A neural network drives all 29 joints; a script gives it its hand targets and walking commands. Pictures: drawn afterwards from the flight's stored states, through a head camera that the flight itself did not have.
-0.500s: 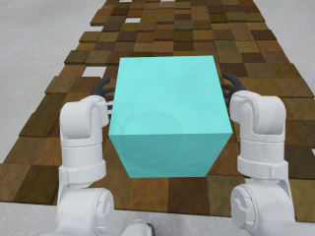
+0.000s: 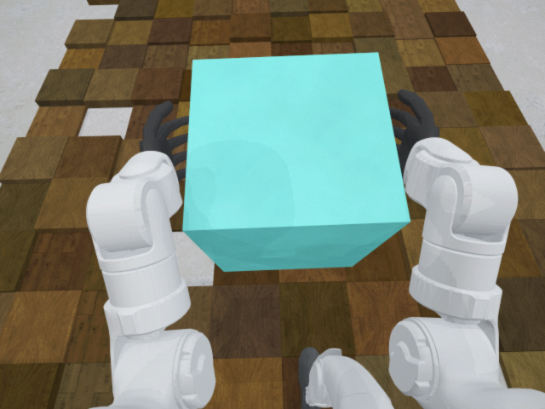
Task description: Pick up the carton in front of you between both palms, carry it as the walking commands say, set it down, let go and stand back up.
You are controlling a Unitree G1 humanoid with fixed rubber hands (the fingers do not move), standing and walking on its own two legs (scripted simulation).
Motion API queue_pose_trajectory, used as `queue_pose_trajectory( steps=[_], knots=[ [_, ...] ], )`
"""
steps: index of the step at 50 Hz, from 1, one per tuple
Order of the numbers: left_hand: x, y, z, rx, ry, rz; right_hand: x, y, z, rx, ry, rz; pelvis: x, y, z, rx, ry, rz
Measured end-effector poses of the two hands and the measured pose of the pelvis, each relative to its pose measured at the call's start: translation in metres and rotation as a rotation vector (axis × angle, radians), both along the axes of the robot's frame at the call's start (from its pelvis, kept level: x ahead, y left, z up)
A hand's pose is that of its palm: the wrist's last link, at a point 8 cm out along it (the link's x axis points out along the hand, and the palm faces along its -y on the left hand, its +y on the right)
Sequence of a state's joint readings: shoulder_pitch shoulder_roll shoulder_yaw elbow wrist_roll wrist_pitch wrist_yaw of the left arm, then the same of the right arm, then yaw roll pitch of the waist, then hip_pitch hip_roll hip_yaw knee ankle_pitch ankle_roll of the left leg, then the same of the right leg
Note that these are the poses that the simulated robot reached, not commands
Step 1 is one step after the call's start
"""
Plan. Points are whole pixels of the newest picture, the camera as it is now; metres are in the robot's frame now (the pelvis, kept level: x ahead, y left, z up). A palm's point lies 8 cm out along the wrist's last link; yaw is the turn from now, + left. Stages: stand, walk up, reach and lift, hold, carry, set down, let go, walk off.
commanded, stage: carry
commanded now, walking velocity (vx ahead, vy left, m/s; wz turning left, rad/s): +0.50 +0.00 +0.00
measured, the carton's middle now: (286, 182) +0.41 -0.01 +0.07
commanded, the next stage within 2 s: none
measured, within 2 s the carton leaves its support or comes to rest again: neither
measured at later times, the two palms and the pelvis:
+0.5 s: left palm out of the picture +0.70 +0.19 +0.21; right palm out of the picture +0.69 -0.11 +0.21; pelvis +0.31 +0.04 +0.04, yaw +1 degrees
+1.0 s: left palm out of the picture +0.92 +0.19 +0.13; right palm out of the picture +0.96 -0.11 +0.14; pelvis +0.59 +0.01 +0.06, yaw +2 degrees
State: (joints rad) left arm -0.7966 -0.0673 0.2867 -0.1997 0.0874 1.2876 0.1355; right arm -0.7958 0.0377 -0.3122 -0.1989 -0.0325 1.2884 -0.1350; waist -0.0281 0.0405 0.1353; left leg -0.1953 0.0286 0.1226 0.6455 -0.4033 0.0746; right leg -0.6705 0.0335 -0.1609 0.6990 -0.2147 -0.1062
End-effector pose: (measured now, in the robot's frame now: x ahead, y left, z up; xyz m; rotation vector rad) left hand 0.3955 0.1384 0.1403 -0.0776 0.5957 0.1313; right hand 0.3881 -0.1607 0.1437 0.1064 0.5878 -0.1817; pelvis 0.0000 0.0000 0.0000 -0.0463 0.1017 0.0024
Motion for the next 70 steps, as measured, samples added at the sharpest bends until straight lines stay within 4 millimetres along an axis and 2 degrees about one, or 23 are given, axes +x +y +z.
queue_pose_trajectory(
  steps=[3,7,11,16,20,26,30,35,40,44,47,52,58,61,63,66,70],
  knots=[
    [0.033,0.011,0.004,0.037,0.038,0.038,0.050,0.011,0.002,-0.007,0.040,0.066,0.037,-0.007,0.009,-0.007,0.003,0.002],
    [0.061,0.034,0.011,0.025,0.102,0.115,0.103,0.036,0.015,-0.020,0.099,0.141,0.082,-0.015,0.031,0.028,0.009,0.013],
    [0.098,0.056,0.034,0.016,0.079,0.174,0.155,0.060,0.036,-0.009,0.076,0.188,0.129,-0.014,0.045,0.055,0.010,0.025],
    [0.169,0.073,0.067,0.026,0.014,0.165,0.220,0.077,0.063,-0.021,0.009,0.184,0.197,0.003,0.044,0.051,0.004,0.029],
    [0.237,0.075,0.076,0.040,0.002,0.079,0.266,0.075,0.074,-0.077,-0.002,0.139,0.255,0.023,0.030,0.046,-0.025,0.019],
    [0.314,0.051,0.066,0.057,0.150,-0.047,0.309,0.050,0.062,-0.089,0.154,0.047,0.320,0.041,0.048,0.017,-0.019,0.012],
    [0.361,0.037,0.065,0.046,0.165,-0.084,0.342,0.037,0.063,-0.077,0.171,-0.001,0.359,0.044,0.056,0.001,-0.012,0.008],
    [0.418,0.026,0.059,0.013,0.158,-0.079,0.401,0.027,0.060,-0.060,0.164,-0.016,0.417,0.039,0.058,0.000,0.002,0.008],
    [0.473,0.022,0.037,0.048,0.180,-0.040,0.469,0.023,0.034,-0.059,0.183,0.034,0.489,0.023,0.043,0.020,-0.006,0.018],
    [0.498,0.030,0.012,0.084,0.234,0.004,0.516,0.030,0.006,-0.054,0.234,0.105,0.531,0.015,0.046,0.025,-0.013,0.028],
    [0.509,0.040,-0.002,0.079,0.280,0.041,0.543,0.042,-0.006,-0.064,0.277,0.154,0.558,0.010,0.056,0.040,-0.009,0.034],
    [0.546,0.057,-0.003,0.067,0.263,0.091,0.593,0.059,-0.007,-0.061,0.258,0.191,0.605,0.011,0.066,0.056,0.004,0.038],
    [0.620,0.074,0.017,0.060,0.146,0.090,0.661,0.076,0.012,-0.057,0.141,0.170,0.674,0.028,0.061,0.036,0.005,0.034],
    [0.665,0.085,0.025,0.063,0.083,0.068,0.700,0.086,0.023,-0.071,0.079,0.154,0.717,0.041,0.046,0.017,-0.004,0.028],
    [0.697,0.093,0.026,0.071,0.044,0.043,0.727,0.093,0.026,-0.086,0.042,0.140,0.746,0.052,0.028,0.005,-0.013,0.017],
    [0.737,0.098,0.017,0.063,0.066,0.011,0.757,0.098,0.020,-0.122,0.066,0.128,0.776,0.060,0.018,0.029,-0.012,0.025],
    [0.776,0.094,0.003,0.066,0.174,-0.032,0.782,0.093,0.001,-0.117,0.178,0.100,0.814,0.070,0.023,0.016,-0.006,0.028]
  ],
)
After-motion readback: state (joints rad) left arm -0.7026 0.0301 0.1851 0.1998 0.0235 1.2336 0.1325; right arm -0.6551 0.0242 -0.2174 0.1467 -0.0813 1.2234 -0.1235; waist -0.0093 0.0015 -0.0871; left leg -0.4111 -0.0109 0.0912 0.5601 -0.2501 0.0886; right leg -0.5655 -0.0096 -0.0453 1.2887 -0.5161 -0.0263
